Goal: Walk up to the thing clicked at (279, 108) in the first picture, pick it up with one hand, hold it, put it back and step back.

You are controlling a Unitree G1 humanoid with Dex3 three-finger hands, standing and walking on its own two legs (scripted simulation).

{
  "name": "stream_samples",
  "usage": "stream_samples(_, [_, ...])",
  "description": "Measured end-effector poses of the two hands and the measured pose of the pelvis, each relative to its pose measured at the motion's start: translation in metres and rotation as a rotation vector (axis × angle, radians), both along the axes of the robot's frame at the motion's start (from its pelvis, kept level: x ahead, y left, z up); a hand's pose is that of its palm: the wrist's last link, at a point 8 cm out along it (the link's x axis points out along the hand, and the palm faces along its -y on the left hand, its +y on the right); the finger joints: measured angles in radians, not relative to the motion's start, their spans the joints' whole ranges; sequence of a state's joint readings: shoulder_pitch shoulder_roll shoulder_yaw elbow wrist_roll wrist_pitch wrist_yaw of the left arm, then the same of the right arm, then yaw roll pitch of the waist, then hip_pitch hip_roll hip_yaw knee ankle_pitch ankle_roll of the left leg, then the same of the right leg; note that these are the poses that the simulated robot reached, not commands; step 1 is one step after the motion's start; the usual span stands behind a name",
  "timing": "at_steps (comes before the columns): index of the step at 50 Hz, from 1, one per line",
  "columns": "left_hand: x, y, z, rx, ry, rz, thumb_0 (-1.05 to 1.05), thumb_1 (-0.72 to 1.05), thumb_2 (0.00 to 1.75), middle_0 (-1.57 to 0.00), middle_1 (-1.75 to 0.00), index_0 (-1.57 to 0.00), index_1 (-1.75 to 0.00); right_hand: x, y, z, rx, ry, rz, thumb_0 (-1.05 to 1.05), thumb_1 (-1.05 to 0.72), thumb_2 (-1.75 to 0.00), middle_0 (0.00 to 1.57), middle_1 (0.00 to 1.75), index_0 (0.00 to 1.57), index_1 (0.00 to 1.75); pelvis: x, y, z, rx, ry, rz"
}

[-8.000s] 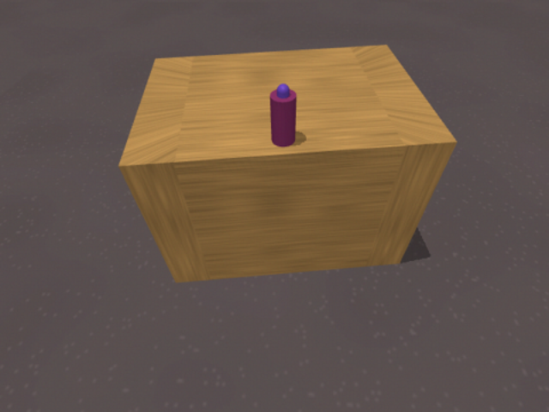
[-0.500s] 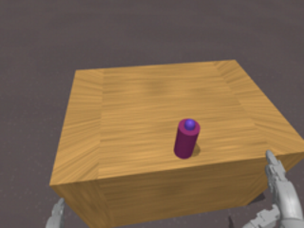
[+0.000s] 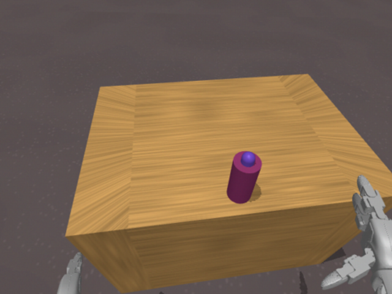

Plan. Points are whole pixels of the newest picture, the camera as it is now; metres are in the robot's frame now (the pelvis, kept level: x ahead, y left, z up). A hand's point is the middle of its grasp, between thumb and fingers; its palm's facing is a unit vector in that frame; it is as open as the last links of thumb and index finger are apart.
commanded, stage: go down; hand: right
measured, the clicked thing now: (243, 175) +0.41 -0.12 -0.04
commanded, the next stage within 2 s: none
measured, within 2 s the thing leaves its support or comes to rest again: neither
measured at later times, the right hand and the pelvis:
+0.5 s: hand (345, 201) +0.27 -0.28 +0.06, palm faces +0.09 +0.99 -0.06, open 17.7 cm; pelvis +0.00 -0.01 +0.00, yaw +0 degrees
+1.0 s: hand (345, 178) +0.32 -0.30 +0.07, palm faces +0.03 +1.00 +0.01, open 17.6 cm; pelvis +0.00 -0.01 -0.01, yaw +1 degrees
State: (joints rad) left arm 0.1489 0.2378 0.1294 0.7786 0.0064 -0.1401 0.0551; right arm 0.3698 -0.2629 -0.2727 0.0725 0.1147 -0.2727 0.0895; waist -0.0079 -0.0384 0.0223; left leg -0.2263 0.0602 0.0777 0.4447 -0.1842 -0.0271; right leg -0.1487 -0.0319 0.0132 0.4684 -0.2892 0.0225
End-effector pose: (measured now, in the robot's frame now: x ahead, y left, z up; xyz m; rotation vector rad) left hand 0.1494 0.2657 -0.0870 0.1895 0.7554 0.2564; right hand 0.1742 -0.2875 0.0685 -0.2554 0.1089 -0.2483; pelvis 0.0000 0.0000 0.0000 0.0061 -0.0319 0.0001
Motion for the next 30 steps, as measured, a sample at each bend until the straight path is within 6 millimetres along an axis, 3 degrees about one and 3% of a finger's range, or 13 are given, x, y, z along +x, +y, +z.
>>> stream_samples(11, [-0.005, -0.002, 0.004, 0.034, -0.008, 0.055, -0.01, -0.53, 0.04, -0.05, -0.05, -0.06, -0.05, 0.063, -0.030, 0.009, 0.123, -0.076, 0.101, -0.01, 0.60, -0.03, 0.05, 0.05, 0.05, 0.05, 0.003, -0.002, -0.001, -0.001, 0.023, 0.007])
stream_samples(18, [-0.014, -0.013, -0.006, 0.034, 0.050, 0.054, -0.01, -0.53, 0.04, -0.05, -0.05, -0.05, -0.04, 0.069, -0.036, 0.001, 0.170, -0.041, 0.166, -0.01, 0.60, -0.03, 0.05, 0.05, 0.05, 0.05, 0.004, -0.008, -0.001, 0.002, 0.040, 0.016])
stream_samples(24, [-0.003, -0.022, 0.002, 0.059, 0.010, 0.018, -0.01, -0.53, 0.04, -0.05, -0.05, -0.06, -0.05, 0.068, -0.041, -0.004, 0.194, -0.058, 0.152, -0.01, 0.60, -0.03, 0.04, 0.05, 0.05, 0.05, 0.004, -0.011, -0.002, 0.005, 0.044, 0.010])
stream_samples(30, [0.005, -0.027, 0.007, 0.078, -0.019, 0.004, -0.01, -0.53, 0.04, -0.05, -0.05, -0.06, -0.05, 0.082, -0.048, -0.003, 0.225, -0.091, 0.165, -0.01, 0.61, -0.03, 0.04, 0.05, 0.05, 0.05, 0.003, -0.011, -0.003, 0.007, 0.055, 0.004])
